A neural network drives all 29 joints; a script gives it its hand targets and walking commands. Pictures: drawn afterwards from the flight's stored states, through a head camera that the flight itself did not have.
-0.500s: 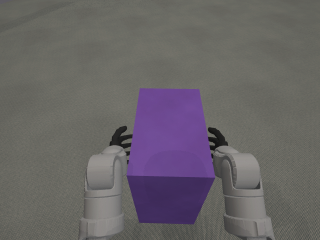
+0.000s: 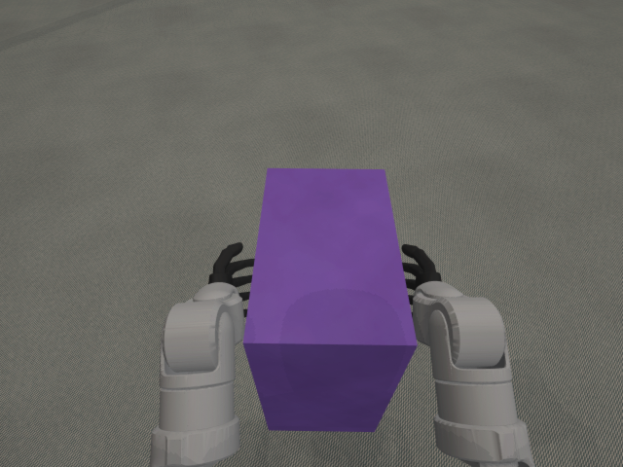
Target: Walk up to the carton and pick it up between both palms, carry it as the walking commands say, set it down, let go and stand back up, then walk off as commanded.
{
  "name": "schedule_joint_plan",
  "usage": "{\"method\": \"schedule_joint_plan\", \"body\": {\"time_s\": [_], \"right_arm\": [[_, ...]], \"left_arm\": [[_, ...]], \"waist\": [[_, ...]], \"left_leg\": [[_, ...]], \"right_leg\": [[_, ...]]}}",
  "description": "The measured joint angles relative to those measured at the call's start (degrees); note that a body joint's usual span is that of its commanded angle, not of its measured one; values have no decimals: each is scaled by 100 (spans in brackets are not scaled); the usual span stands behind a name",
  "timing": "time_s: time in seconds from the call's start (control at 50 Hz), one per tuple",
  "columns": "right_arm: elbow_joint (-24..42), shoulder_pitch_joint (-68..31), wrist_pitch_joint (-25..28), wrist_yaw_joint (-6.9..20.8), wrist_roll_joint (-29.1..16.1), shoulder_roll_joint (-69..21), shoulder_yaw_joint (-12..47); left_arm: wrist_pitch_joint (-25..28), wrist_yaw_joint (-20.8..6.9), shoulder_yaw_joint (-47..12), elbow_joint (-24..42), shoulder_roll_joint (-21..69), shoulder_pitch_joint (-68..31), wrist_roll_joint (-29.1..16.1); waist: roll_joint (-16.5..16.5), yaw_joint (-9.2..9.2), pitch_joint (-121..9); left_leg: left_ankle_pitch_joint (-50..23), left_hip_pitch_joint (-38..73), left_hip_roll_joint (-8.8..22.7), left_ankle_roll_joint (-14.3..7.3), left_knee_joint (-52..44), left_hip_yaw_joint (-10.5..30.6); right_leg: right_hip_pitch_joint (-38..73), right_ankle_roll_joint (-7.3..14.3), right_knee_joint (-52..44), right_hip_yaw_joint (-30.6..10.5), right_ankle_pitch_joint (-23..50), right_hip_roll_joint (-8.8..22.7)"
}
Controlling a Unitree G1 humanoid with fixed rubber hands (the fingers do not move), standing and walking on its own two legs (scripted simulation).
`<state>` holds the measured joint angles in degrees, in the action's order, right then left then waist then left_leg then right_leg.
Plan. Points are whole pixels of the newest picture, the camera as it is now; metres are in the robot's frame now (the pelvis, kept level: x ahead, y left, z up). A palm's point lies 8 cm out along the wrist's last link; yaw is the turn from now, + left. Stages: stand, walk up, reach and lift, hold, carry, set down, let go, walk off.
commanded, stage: carry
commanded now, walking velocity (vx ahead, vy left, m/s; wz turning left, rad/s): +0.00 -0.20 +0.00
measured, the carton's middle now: (323, 306) +0.33 +0.01 +0.02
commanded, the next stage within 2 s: none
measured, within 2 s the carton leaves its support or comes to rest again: neither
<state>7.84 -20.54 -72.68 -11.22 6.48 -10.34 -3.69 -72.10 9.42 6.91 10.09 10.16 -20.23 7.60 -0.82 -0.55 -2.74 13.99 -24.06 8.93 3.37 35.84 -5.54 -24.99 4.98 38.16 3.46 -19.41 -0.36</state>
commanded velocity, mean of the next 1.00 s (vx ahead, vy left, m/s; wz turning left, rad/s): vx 0.00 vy -0.20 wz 0.00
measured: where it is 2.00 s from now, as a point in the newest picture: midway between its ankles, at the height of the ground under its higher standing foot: outside the picture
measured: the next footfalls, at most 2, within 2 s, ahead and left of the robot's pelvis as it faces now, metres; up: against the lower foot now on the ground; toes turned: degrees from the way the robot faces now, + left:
left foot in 0.38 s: -0.01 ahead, +0.07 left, +0.00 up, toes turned +12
right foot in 0.60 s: +0.02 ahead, -0.22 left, +0.00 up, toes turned +0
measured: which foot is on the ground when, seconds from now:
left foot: down 0.00-0.02, up 0.04-0.36, down 0.38-0.62, up 0.64-0.92, down 0.94-1.00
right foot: down 0.00-0.40, up 0.42-0.58, down 0.60-0.96, up 0.98-1.00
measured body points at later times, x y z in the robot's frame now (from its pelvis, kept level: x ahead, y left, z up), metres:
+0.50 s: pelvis -0.06 -0.09 +0.00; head -0.05 -0.08 +0.45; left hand +0.24 +0.06 +0.08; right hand +0.25 -0.18 +0.08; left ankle -0.05 +0.06 -0.72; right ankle +0.00 -0.16 -0.70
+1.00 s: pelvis -0.12 -0.18 +0.00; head -0.11 -0.17 +0.45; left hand +0.17 -0.03 +0.07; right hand +0.19 -0.27 +0.07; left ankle -0.12 -0.06 -0.72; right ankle -0.03 -0.23 -0.71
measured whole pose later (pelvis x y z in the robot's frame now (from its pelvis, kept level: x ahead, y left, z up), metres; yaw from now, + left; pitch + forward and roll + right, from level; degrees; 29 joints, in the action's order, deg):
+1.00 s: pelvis -0.12 -0.18 +0.00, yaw +6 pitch +2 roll +1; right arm 6.7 -20.6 -72.9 -11.2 6.9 -10.3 -3.6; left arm -71.5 9.5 7.0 8.8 10.0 -19.5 7.0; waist -2.1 0.7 -1.5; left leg 18.0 -20.2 4.1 1.2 37.0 -7.0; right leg -28.7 4.6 40.1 8.1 -16.1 -1.1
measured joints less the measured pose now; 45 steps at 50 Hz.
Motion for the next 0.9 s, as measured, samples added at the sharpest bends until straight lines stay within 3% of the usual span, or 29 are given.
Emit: {"method": "schedule_joint_plan", "body": {"time_s": [0.02,0.1,0.18,0.32,0.38,0.4,0.44,0.5,0.58,0.64,0.7,0.76,0.84,0.9], "right_arm": [[19,-7,17,-2,11,2,-5],[-66,38,-115,-33,43,16,-91],[60,35,-165,-50,43,18,-92],[220,29,-70,-48,18,17,-92],[115,29,-52,-42,16,16,-93],[18,30,-26,-34,12,12,-57],[-108,31,-41,-27,12,13,2],[-134,28,-54,-8,13,12,34],[36,-13,0,-8,15,-4,62],[34,-26,30,-13,50,-4,6],[-5,-9,-107,-30,68,1,-79],[93,-10,-144,-37,68,2,-81],[264,-11,-87,-32,67,3,-82],[226,-10,-51,-23,64,4,-84]], "left_arm": [[37,-3,-2,-5,6,-5,-5],[75,-34,-45,-339,9,-4,-31],[51,-45,-52,-270,22,-40,-29],[98,-18,-48,-117,45,-103,-29],[96,-8,-22,-190,42,-97,-28],[87,-6,4,-197,25,-56,-28],[39,-11,7,-185,-4,46,-29],[-22,0,7,-126,-17,71,-29],[10,-3,8,97,-18,53,-29],[116,-10,8,-18,0,25,-52],[97,-23,-42,-231,3,14,-57],[74,-25,-57,-167,11,-8,-55],[113,-11,-56,-49,34,-81,-55],[130,-2,-48,-69,36,-80,-55]], "waist": [[43,8,32],[41,66,72],[33,116,67],[-17,123,62],[-72,121,65],[-147,108,69],[-111,111,72],[-55,78,63],[-58,46,42],[55,87,119],[-14,114,122],[-20,141,117],[-19,150,117],[-39,151,112]], "left_leg": [[48,-59,61,11,128,17],[1588,-420,-87,12,1604,62],[1614,-558,-334,12,2386,72],[1498,-153,-538,11,1289,30],[564,349,-566,-15,116,-59],[318,377,-572,-72,30,-95],[285,402,-481,-148,17,-95],[258,405,-300,-154,-76,-81],[158,159,-46,-23,-8,-86],[554,-25,145,48,408,15],[1746,-282,-30,49,1507,8],[1822,-385,-248,48,2115,13],[1707,-345,-416,48,1966,13],[1448,-45,-522,48,1197,-45]], "right_leg": [[28,-41,-157,25,334,-31],[15,-34,-137,88,509,-68],[5,76,-250,230,599,-75],[-163,269,-314,636,745,-78],[-230,280,-318,717,822,-104],[-235,188,-322,683,850,-101],[-311,-2,101,611,366,-101],[-419,-28,863,194,141,-52],[-239,-40,371,-97,127,93],[-88,-165,-38,-32,373,-31],[-104,-116,-51,-7,512,-35],[-109,-34,-96,67,578,-39],[-155,73,-198,334,691,-41],[-231,123,-233,486,784,-45]]}}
